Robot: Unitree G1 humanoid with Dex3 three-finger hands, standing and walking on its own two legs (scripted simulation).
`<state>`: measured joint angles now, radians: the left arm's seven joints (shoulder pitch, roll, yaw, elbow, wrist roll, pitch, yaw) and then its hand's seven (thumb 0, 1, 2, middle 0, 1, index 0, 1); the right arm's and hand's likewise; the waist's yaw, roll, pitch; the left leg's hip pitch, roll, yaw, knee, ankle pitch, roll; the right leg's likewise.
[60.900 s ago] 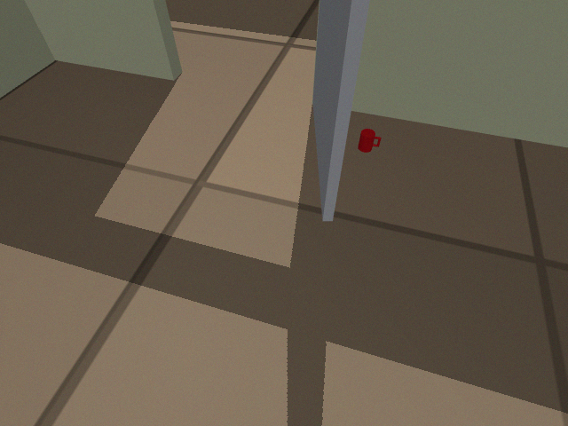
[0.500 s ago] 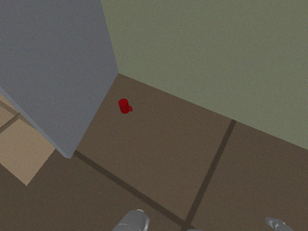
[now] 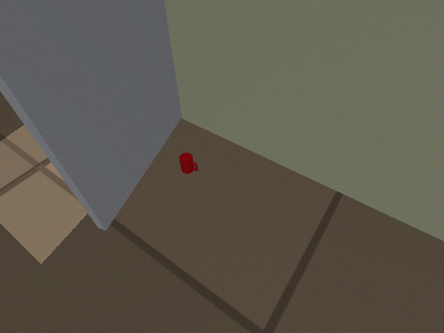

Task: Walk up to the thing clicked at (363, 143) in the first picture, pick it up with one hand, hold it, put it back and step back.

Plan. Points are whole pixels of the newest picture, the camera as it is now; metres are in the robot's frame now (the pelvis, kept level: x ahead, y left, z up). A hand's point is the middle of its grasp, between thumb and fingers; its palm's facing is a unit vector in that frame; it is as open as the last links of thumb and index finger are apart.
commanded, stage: step back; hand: left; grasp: from above
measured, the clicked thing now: (189, 164) +1.11 +0.23 -0.71
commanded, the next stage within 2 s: stand in 0.54 s
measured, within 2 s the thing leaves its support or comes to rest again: neither
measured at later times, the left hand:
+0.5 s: hand out of the picture +0.15 +0.29 -0.14, palm faces -0.02 -0.93 -0.37, open 7.3 cm
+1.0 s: hand out of the picture +0.13 +0.26 -0.13, palm faces -0.05 -0.94 -0.34, open 7.3 cm
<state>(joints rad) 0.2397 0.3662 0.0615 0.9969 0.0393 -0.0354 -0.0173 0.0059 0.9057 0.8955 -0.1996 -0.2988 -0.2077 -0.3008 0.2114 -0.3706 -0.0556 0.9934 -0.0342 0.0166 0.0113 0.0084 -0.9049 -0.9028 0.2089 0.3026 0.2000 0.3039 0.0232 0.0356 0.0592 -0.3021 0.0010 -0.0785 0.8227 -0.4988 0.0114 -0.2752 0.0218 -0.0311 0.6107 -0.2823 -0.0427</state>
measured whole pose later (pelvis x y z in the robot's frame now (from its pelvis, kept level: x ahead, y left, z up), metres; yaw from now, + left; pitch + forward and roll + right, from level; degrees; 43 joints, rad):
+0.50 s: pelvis +0.05 +0.03 +0.01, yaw -2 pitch -2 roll +0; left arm 0.09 0.37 0.02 1.05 0.00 -0.03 0.00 0.00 0.91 0.90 -0.20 -0.30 -0.21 -0.30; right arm 0.06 -0.33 -0.03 1.07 -0.02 -0.01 0.00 0.01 -0.91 -0.90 0.21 0.30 0.20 0.30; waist 0.01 0.00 0.08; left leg -0.20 0.02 0.03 0.51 -0.27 -0.01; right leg -0.19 -0.01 0.03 0.51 -0.29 0.02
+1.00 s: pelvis +0.04 +0.02 +0.02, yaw -1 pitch -3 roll +0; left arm 0.07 0.34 0.00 1.15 0.01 -0.02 -0.01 0.00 0.91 0.90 -0.20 -0.30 -0.21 -0.30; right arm 0.07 -0.35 -0.02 1.15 -0.01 -0.01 0.01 0.01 -0.91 -0.90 0.21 0.30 0.20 0.30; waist -0.01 0.01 0.07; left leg -0.11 0.03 0.02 0.32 -0.16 -0.03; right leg -0.10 0.00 0.01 0.33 -0.18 0.00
